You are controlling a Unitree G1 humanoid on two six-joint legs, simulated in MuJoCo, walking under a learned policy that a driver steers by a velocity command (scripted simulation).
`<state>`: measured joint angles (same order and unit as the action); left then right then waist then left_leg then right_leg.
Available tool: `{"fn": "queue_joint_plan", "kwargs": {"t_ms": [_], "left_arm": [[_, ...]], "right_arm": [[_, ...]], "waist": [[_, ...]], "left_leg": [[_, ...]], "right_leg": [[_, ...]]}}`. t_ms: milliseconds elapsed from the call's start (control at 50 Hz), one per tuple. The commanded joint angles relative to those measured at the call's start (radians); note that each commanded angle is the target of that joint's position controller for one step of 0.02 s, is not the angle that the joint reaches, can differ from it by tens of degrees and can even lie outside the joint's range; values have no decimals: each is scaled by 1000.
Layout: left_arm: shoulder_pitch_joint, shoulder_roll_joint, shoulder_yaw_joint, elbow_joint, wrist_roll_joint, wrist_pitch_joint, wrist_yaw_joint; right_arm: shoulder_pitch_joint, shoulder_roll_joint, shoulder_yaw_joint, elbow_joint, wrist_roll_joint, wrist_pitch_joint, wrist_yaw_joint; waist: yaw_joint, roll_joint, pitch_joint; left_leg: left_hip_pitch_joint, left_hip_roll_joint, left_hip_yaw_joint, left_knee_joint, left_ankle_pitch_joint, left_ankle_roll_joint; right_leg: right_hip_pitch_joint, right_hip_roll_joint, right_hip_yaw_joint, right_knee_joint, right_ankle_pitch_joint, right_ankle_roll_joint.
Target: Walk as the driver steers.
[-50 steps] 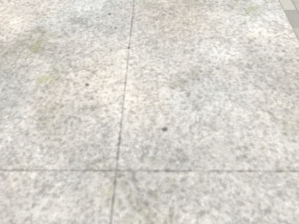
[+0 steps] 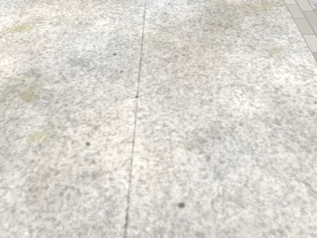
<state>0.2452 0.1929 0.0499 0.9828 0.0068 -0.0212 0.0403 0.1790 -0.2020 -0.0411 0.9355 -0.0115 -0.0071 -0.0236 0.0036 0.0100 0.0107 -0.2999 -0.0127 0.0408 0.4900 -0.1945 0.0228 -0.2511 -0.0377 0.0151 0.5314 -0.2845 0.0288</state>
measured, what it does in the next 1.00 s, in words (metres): walks ahead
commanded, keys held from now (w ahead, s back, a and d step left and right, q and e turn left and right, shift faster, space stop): no key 0.56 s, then w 0.44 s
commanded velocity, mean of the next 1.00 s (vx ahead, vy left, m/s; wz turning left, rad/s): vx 0.13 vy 0.00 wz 0.00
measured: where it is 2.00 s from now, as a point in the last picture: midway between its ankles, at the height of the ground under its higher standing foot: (167, 199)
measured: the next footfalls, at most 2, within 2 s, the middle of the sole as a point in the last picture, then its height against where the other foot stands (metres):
left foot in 1.24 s outside the picture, level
right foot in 1.78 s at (195, 191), level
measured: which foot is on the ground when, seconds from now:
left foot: down 0.00-0.80, up 0.82-1.00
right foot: down 0.00-1.00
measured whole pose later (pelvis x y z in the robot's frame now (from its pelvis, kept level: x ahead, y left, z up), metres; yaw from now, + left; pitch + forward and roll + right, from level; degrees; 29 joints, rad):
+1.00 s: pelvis +0.10 -0.03 +0.01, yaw -1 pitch +2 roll +1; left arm 0.50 0.17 0.04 1.10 0.00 -0.10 0.01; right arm 0.11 -0.25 -0.07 1.00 0.03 -0.08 0.01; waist 0.06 0.02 -0.03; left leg -0.61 0.07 0.02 0.96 -0.19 0.05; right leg -0.03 0.00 -0.03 0.28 -0.29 -0.03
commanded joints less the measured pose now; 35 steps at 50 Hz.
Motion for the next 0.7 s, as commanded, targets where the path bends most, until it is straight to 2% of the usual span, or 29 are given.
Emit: {"fn": "queue_joint_plan", "kwargs": {"t_ms": [20, 220, 560, 580, 600, 640, 660, 700], "left_arm": [[17, 110, 20, -23, -3, -11, 4], [19, 93, 16, 21, -4, 4, 7], [33, 76, 7, 77, -2, 10, 12], [58, 66, 5, 92, -4, 11, 12], [66, 75, 9, 95, -10, 13, 14], [51, 81, 11, 75, -17, 5, 17], [42, 66, 8, 65, -19, -7, 14], [37, 32, 3, 57, -22, -32, 0]], "right_arm": [[-8, -82, -19, -30, 4, -8, -2], [2, -91, -21, 29, 10, 5, -14], [-1, -86, -15, 93, 11, 8, -19], [18, -81, -14, 106, 11, 9, -19], [30, -101, -21, 112, 19, 12, -21], [46, -132, -32, 109, 29, 7, -21], [68, -144, -37, 109, 34, -4, -19], [120, -177, -51, 121, 37, -24, -13]], "waist": [[1, -32, -40], [2, -9, -18], [-1, -9, 21], [-1, -3, 1], [-5, 4, 16], [-14, 43, 81], [-23, 77, 100], [-29, 165, 80]], "left_leg": [[95, 48, -48, -51, 116, 32], [110, 53, -50, -47, 149, 27], [95, 55, -59, -82, 40, 26], [100, 47, -53, -91, -93, 29], [83, 38, -53, -91, -281, 42], [22, 89, -131, -142, -564, 85], [30, 144, -212, -182, -623, 115], [61, 276, -410, -284, -664, 187]], "right_leg": [[-26, -32, 31, -102, 135, -40], [4, -12, 8, -99, 171, -37], [-1, 3, -11, -125, 85, -27], [5, 16, -26, -123, -19, -31], [-21, 36, -46, -95, -160, -44], [-115, 41, -53, -37, -344, -73], [-163, 38, -55, 13, -327, -79], [-181, 43, -87, 161, -182, -82]]}}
